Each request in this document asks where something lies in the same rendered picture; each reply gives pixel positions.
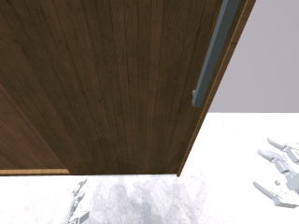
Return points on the robot left hand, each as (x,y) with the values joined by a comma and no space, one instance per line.
(67,205)

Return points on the handle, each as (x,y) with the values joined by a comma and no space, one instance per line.
(223,24)

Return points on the robot right hand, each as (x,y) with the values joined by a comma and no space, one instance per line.
(288,198)

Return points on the wardrobe door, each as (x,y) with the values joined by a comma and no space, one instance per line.
(108,83)
(21,145)

